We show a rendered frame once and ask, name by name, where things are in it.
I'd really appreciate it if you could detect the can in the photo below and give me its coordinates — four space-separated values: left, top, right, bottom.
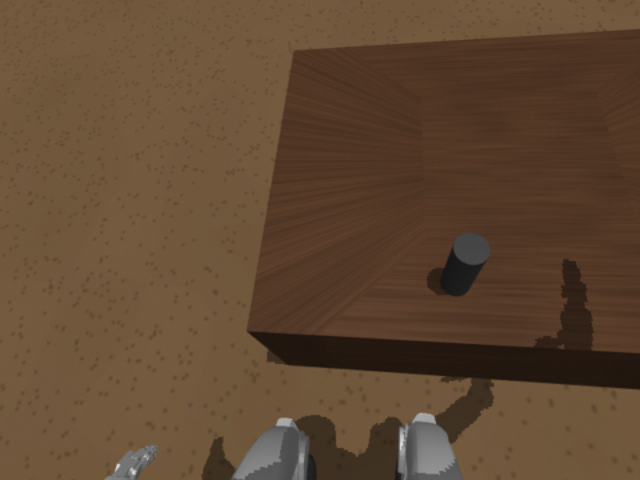
440 233 490 297

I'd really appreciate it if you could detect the left robot hand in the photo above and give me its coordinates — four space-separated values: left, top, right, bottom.
104 444 158 480

